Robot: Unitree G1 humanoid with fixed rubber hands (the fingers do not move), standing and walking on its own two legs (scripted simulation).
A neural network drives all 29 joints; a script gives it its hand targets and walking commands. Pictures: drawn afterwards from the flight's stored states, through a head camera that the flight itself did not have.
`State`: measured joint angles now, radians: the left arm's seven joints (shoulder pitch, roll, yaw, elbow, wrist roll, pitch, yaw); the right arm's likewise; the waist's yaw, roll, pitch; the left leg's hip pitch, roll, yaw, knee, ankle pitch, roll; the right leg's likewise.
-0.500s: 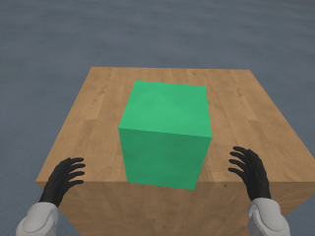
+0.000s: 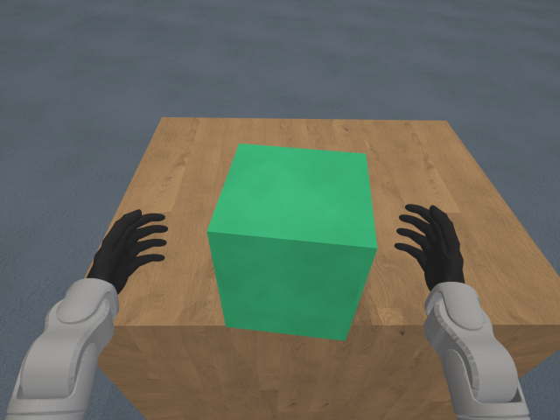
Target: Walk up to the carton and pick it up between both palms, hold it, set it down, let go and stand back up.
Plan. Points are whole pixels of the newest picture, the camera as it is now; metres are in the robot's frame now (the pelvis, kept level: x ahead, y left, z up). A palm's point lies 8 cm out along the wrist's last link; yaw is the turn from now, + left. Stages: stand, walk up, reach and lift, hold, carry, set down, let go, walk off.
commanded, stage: reach and lift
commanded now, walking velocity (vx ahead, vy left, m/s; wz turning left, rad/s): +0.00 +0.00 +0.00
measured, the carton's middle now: (293, 243) +0.41 -0.01 +0.04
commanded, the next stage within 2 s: none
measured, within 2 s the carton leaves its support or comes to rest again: neither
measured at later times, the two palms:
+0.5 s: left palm (121, 196) +0.37 +0.22 +0.18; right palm (438, 206) +0.36 -0.19 +0.18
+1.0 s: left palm (135, 147) +0.43 +0.21 +0.22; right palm (433, 163) +0.41 -0.19 +0.21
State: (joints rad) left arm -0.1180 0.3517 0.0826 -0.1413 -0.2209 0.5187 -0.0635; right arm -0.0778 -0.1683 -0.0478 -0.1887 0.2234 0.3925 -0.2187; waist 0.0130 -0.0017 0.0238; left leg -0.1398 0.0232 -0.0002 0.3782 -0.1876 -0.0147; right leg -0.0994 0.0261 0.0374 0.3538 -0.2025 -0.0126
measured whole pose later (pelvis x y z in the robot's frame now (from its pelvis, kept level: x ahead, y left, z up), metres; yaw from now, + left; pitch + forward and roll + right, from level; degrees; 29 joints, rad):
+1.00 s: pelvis +0.00 +0.00 +0.00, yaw +0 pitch -3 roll +0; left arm -0.90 0.43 0.11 0.68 -0.22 0.47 -0.06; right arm -0.91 -0.25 -0.05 0.68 0.31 0.42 -0.20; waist -0.06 -0.02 0.02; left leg -0.14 0.02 0.00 0.38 -0.19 -0.01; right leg -0.10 0.03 0.04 0.35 -0.20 -0.01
